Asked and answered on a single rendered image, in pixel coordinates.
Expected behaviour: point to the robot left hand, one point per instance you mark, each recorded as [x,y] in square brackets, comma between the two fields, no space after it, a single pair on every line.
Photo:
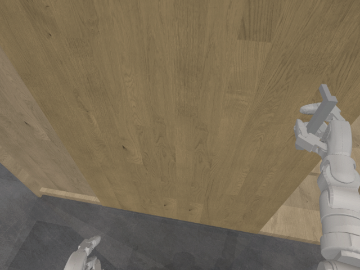
[78,259]

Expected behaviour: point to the robot right forearm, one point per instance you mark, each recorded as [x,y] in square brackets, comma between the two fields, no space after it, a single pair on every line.
[339,205]

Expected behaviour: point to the robot right hand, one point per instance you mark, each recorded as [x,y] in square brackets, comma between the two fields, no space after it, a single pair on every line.
[337,134]

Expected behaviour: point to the handle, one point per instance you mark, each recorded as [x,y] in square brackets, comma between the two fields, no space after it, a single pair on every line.
[321,113]

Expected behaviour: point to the wardrobe door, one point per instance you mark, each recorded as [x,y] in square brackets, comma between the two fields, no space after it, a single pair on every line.
[185,109]
[28,137]

